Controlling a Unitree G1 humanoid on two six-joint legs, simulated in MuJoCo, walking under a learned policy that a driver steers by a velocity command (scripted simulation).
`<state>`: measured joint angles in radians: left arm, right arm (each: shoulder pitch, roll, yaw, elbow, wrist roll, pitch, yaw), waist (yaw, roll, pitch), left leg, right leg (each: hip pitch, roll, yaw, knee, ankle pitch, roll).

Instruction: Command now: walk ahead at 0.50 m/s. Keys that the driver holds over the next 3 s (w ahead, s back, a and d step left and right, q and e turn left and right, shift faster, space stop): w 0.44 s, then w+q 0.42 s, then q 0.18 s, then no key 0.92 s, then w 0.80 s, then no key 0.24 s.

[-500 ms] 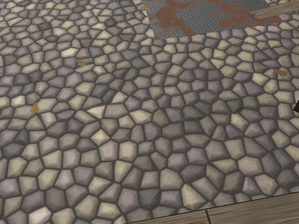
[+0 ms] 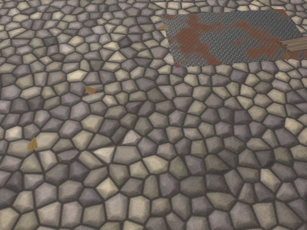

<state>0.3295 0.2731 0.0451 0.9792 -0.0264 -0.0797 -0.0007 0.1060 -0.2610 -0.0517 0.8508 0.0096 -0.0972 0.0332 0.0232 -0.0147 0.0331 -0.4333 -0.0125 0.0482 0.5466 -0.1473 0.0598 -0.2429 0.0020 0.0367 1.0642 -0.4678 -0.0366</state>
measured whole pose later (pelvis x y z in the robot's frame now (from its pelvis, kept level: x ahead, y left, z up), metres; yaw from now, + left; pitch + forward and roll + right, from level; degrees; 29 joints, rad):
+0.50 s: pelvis +0.28 -0.04 -0.01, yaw +0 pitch +2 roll +1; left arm 0.00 0.24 0.05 0.83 -0.01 -0.10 -0.04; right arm 0.39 -0.27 -0.06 1.01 0.01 -0.05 -0.01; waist -0.06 0.00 0.03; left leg -0.02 0.00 0.01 0.59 -0.48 0.02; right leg -0.49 -0.01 -0.05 0.53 -0.08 -0.06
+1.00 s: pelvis +0.54 -0.01 -0.01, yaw +14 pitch +1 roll -2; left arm 0.29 0.26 0.08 0.96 -0.02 -0.04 0.04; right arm 0.06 -0.25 -0.07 0.78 0.01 -0.04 0.06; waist 0.04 0.02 0.05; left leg -0.54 0.03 0.07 0.58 -0.05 0.09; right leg 0.07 -0.04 -0.29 0.41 -0.44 0.03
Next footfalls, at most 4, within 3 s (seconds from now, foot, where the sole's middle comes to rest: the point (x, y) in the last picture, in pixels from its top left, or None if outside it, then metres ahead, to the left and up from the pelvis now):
0.46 right None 0.44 -0.15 -0.76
1.02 left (133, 177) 0.70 0.12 -0.76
1.48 right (180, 162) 0.79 -0.10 -0.76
2.66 left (111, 115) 1.06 0.26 -0.76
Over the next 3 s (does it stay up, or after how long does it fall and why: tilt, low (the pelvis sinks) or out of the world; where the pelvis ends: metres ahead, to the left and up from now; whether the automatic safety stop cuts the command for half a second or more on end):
stays up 1.06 0.17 0.02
